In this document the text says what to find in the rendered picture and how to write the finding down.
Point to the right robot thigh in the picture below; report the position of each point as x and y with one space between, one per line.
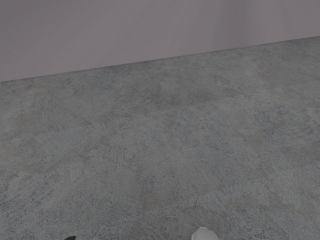
204 234

